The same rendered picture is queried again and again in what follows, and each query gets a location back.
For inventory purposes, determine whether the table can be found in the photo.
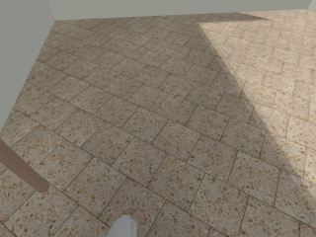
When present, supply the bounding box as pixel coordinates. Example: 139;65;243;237
0;138;49;193

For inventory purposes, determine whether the left robot thigh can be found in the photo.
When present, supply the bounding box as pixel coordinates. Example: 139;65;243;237
106;217;137;237

